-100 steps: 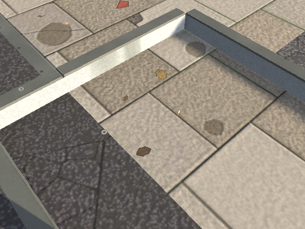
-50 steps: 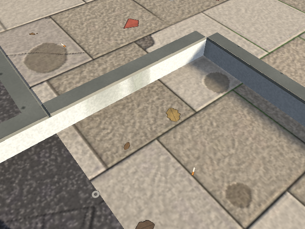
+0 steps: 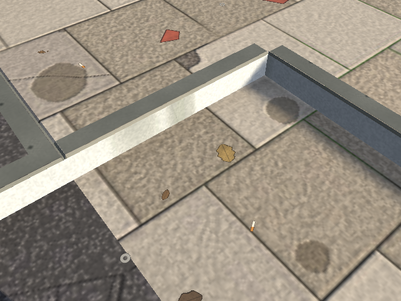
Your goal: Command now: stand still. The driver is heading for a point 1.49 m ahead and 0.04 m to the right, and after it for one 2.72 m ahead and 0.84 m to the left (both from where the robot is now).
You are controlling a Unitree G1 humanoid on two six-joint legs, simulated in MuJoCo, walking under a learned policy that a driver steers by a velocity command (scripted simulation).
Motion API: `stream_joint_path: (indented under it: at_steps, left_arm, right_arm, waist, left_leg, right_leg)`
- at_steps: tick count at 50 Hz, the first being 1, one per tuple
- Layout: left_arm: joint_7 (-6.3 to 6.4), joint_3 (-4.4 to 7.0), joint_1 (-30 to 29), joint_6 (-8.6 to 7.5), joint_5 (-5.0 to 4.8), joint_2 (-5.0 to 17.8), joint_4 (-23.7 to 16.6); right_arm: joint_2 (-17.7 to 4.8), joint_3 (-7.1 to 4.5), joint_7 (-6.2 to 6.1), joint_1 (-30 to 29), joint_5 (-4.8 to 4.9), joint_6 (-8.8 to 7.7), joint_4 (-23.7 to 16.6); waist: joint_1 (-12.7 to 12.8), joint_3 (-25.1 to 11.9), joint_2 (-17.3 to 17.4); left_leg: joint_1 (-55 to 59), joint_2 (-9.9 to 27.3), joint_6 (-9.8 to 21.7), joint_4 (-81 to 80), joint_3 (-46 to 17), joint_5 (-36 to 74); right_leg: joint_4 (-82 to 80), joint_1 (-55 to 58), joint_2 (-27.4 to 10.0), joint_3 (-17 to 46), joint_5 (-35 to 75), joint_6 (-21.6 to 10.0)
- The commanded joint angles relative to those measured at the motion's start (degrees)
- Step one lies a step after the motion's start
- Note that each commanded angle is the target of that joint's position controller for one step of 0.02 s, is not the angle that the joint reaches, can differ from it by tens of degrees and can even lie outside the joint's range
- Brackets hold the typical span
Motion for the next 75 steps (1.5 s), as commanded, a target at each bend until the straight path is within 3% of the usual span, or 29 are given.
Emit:
stream_joint_path:
  at_steps: [1, 33, 34, 36, 38, 39, 40, 41, 43, 45, 46, 47, 48, 49, 50, 51, 53, 56, 59, 63, 66, 68, 69, 70, 71, 72, 73, 74, 75]
  left_arm:
    - [0.11, 0.74, 5.81, -0.23, -0.02, 4.74, -0.39]
    - [-0.12, 0.47, 7.79, -0.64, -0.09, 4.35, -0.82]
    - [-0.07, 0.52, 8.87, -0.55, -0.17, 4.24, -0.30]
    - [0.28, 1.35, 8.31, -0.31, -0.79, 6.80, -1.06]
    - [0.60, 2.25, 9.80, -0.92, -1.53, 9.64, -1.98]
    - [0.65, 2.96, 8.68, -1.56, -1.83, 11.60, -2.43]
    - [0.58, 3.10, 8.22, -2.25, -1.74, 11.46, -2.76]
    - [0.36, 2.98, 8.04, -2.78, -1.57, 10.73, -2.93]
    - [-0.40, 2.88, 6.14, -2.92, -2.03, 10.19, -3.55]
    - [-0.85, 2.81, 3.13, -2.93, -1.90, 10.55, -4.99]
    - [-1.01, 2.10, -0.08, -3.43, -1.85, 8.36, -7.01]
    - [-0.79, 1.14, -0.38, -4.54, -1.97, 4.31, -9.41]
    - [-1.00, 1.73, -1.49, -5.34, -3.45, 5.98, -10.00]
    - [-1.52, 1.88, -2.31, -5.64, -3.91, 6.89, -10.35]
    - [-1.65, 2.14, -2.66, -5.90, -3.36, 7.24, -10.11]
    - [-1.56, 2.77, -3.05, -5.90, -2.69, 7.82, -10.13]
    - [-1.92, 3.57, -2.89, -5.05, -2.29, 8.49, -9.99]
    - [-2.07, 3.25, -8.23, -3.93, -1.74, 6.79, -12.04]
    - [-2.43, 2.32, -16.73, -3.97, -1.49, 5.87, -15.41]
    - [-3.82, 1.58, -24.06, -4.38, -1.99, 6.44, -17.84]
    - [-4.80, 1.48, -26.64, -4.80, -2.25, 7.63, -19.60]
    - [-5.14, 2.28, -23.41, -5.11, -2.19, 9.82, -19.51]
    - [-5.07, 3.24, -17.64, -5.17, -2.18, 11.62, -18.18]
    - [-4.72, 4.67, -6.87, -4.98, -2.33, 14.03, -14.92]
    - [-4.03, 5.90, 3.49, -4.68, -1.75, 18.86, -12.71]
    - [-4.68, 6.09, 6.25, -4.70, -0.63, 22.21, -11.10]
    - [-4.82, 4.45, 4.33, -4.98, -0.75, 16.35, -11.48]
    - [-4.71, 3.65, -0.93, -5.36, -0.96, 13.91, -12.03]
    - [-4.73, 3.04, -6.44, -5.68, -0.85, 12.62, -13.33]
  right_arm:
    - [-5.51, -0.72, -0.18, -0.48, 0.02, -0.42, -1.78]
    - [-5.43, -0.39, -0.38, 1.12, 0.09, -0.25, -1.00]
    - [-4.96, -0.29, -0.40, 2.05, 0.09, -0.18, -0.51]
    - [-5.56, -0.69, -0.41, 2.50, 0.62, -0.31, -0.52]
    - [-5.09, -0.72, 0.15, -1.34, 1.12, -1.98, -2.70]
    - [-4.56, -0.58, 0.66, -3.33, 1.41, -3.18, -3.96]
    - [-4.40, -0.51, 1.10, -4.69, 1.44, -4.25, -4.79]
    - [-4.15, -0.48, 1.49, -5.02, 1.57, -5.09, -5.39]
    - [-3.70, -0.59, 2.19, -1.08, 2.06, -6.16, -4.68]
    - [-6.14, -2.46, 2.38, 12.13, 1.81, -6.13, 0.33]
    - [-11.08, -4.11, 2.23, 21.44, 1.56, -6.25, 2.10]
    - [-14.94, -4.39, 2.77, 27.87, 1.19, -6.67, 2.40]
    - [-10.91, -2.55, 2.82, 22.60, 0.19, -7.60, 1.55]
    - [-8.05, -1.54, 2.83, 17.15, 0.29, -7.99, -0.35]
    - [-6.52, -0.75, 3.08, 13.82, 0.23, -8.04, -1.43]
    - [-6.13, -0.29, 3.26, 12.07, 0.09, -7.91, -2.10]
    - [-5.08, 0.43, 2.88, 13.48, -0.29, -7.29, -1.84]
    - [-7.43, 0.39, 1.61, 16.80, -0.30, -6.95, -1.39]
    - [-8.94, 0.23, 0.76, 16.99, -0.58, -6.45, -2.55]
    - [-9.88, -0.16, 0.78, 20.07, 0.21, -6.42, -2.71]
    - [-10.28, -0.63, 0.92, 20.95, 0.64, -6.04, -2.35]
    - [-11.59, -1.15, 1.01, 19.75, 0.52, -5.59, -2.82]
    - [-12.27, -1.38, 1.05, 18.84, 0.24, -5.19, -3.09]
    - [-11.60, -1.09, 1.07, 18.03, -0.16, -4.71, -3.52]
    - [-9.13, -0.02, 1.23, 18.55, -1.06, -4.69, -5.16]
    - [0.16, 2.37, 1.95, 26.81, -0.08, -6.15, -5.39]
    - [-5.87, 1.04, 2.34, 22.22, 1.66, -7.89, -5.32]
    - [-9.18, 0.12, 2.41, 15.74, 2.80, -8.71, -7.58]
    - [-9.68, 0.07, 1.86, 12.31, 2.17, -9.03, -8.52]
  waist:
    - [0.01, 0.70, -0.61]
    - [-0.10, 0.81, -0.80]
    - [-0.01, -0.15, -1.22]
    - [0.10, 2.68, -4.35]
    - [1.94, 7.44, -8.59]
    - [1.96, 10.53, -10.64]
    - [2.04, 12.21, -10.20]
    - [1.70, 12.64, -9.69]
    - [-0.95, 10.86, -8.89]
    - [-6.38, 4.25, -6.79]
    - [-10.13, 0.79, 4.19]
    - [-10.59, -4.73, 17.71]
    - [-7.14, -2.74, 11.48]
    - [-5.03, 1.17, 7.54]
    - [-3.49, 2.09, 3.68]
    - [-2.22, 2.87, 2.18]
    - [-1.23, 2.41, 3.44]
    - [-1.57, 3.87, 2.48]
    - [-3.04, 5.11, 2.44]
    - [-4.80, 6.14, 3.24]
    - [-4.14, 6.58, 3.98]
    - [-1.25, 3.35, 5.38]
    - [2.20, -0.88, 6.14]
    - [7.42, -7.01, 5.91]
    - [10.26, -15.34, -1.33]
    - [4.60, -25.58, -18.15]
    - [6.17, -22.55, -12.96]
    - [5.26, -13.10, -10.29]
    - [3.49, -9.44, -3.94]
  left_leg:
    - [8.65, 2.34, 2.83, -3.48, -2.54, 7.04]
    - [9.05, 2.31, 2.43, -2.69, -2.17, 9.60]
    - [9.26, 1.41, 2.40, -2.26, -1.18, 3.31]
    - [4.24, -1.92, 2.33, 1.88, 2.37, -15.94]
    - [-5.95, -2.46, 2.41, 9.49, 5.07, -17.87]
    - [-10.86, -0.32, 2.92, 13.79, 5.03, -13.49]
    - [-14.27, 1.80, 3.56, 15.83, 3.86, -12.81]
    - [-16.54, 2.80, 4.10, 15.68, 3.54, -14.67]
    - [-8.48, 2.07, 4.77, 6.10, 5.58, -14.16]
    - [14.25, -2.08, 4.62, 0.89, 7.15, -5.78]
    - [23.40, 7.62, 9.00, -7.39, -9.82, -11.07]
    - [30.70, 21.37, 17.34, -19.99, -38.54, -16.25]
    - [27.44, 23.81, 17.78, -20.61, -41.96, -19.55]
    - [23.50, 22.05, 15.72, -19.82, -33.76, -18.25]
    - [20.47, 19.23, 13.39, -20.37, -26.09, -14.61]
    - [17.99, 17.03, 11.73, -20.93, -20.30, -9.01]
    - [15.99, 13.28, 10.06, -22.16, -11.98, -0.17]
    - [15.40, 13.06, 11.01, -23.74, -7.87, 8.13]
    - [14.35, 12.66, 10.95, -24.88, -4.94, 9.63]
    - [15.15, 13.17, 10.37, -24.96, -2.01, 8.67]
    - [20.31, 15.40, 9.40, -22.26, -1.22, 11.85]
    - [23.19, 16.16, 8.24, -16.80, -0.28, 25.07]
    - [23.48, 15.35, 7.39, -9.52, 1.00, 35.61]
    - [19.25, 12.54, 5.68, 3.02, 3.26, 40.25]
    - [5.08, 8.89, 3.58, 22.78, 5.16, 24.04]
    - [-13.66, -2.88, 0.92, 42.20, 0.71, -18.83]
    - [-19.81, -0.79, 2.24, 49.38, -6.77, -21.19]
    - [-24.56, 2.21, 3.28, 50.72, -4.79, -16.91]
    - [-21.98, 5.46, 3.63, 48.11, -3.82, -10.96]
  right_leg:
    - [-7.32, -10.70, -1.24, 1.16, 4.43, -0.96]
    - [-7.33, -10.68, -1.08, 1.22, 6.46, -1.33]
    - [-8.05, -10.36, -0.91, 1.16, 0.85, -1.75]
    - [-10.29, -11.90, -2.61, 4.68, -15.12, -4.92]
    - [-16.71, -9.78, -10.49, 15.29, -25.91, -9.97]
    - [-19.20, -8.39, -15.98, 21.18, -25.20, -12.48]
    - [-19.33, -6.98, -18.52, 23.35, -20.67, -13.68]
    - [-18.07, -4.47, -18.74, 22.62, -14.32, -13.57]
    - [-13.72, -5.25, -15.52, 16.16, -5.88, -10.95]
    - [-3.20, -14.43, -8.96, 8.32, 8.79, -7.74]
    - [16.83, -22.99, -2.28, 0.42, 16.10, -3.74]
    - [37.23, -34.07, 4.38, 0.82, -6.16, -1.61]
    - [47.28, -38.78, 1.39, 8.51, -7.60, -3.43]
    - [49.67, -41.14, -1.57, 8.42, -2.70, -5.26]
    - [47.55, -40.27, -4.01, 7.60, 2.85, -6.38]
    - [43.91, -38.72, -5.78, 6.81, 6.72, -6.57]
    - [39.01, -34.84, -6.94, 4.93, 9.98, -5.62]
    - [32.25, -37.55, -7.32, 2.96, 13.24, -2.70]
    - [19.65, -38.03, -6.66, 2.06, 19.30, -1.23]
    - [8.54, -33.70, -4.26, 0.15, 24.28, -1.81]
    - [3.94, -32.57, -3.52, 0.73, 22.33, -4.00]
    - [2.75, -25.85, -1.38, -0.49, 19.03, -5.91]
    - [3.18, -17.99, 0.74, -2.01, 17.42, -7.15]
    - [3.68, -4.22, 2.58, -3.11, 16.57, -8.70]
    - [4.51, 14.23, -8.32, 10.28, 14.01, -12.26]
    - [-7.59, 29.60, -21.23, 41.74, -4.03, -21.35]
    - [-13.86, 27.12, -20.31, 46.80, -7.41, -18.93]
    - [-13.53, 19.62, -18.83, 37.23, -2.07, -16.04]
    - [-14.23, 10.36, -17.15, 29.40, 6.83, -14.68]
Keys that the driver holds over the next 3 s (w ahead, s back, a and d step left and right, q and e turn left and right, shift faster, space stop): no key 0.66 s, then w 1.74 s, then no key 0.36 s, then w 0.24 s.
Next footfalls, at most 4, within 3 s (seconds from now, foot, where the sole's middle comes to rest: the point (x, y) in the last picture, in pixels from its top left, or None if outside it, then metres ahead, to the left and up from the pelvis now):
1.40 right None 0.48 -0.14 -0.77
2.00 left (186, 221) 0.80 0.09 -0.77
2.50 right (239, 171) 1.04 -0.12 -0.77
2.92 left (195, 173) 1.03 0.06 -0.77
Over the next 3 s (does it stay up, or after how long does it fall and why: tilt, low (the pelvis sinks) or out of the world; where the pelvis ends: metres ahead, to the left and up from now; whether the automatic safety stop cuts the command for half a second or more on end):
stays up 1.01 -0.04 0.01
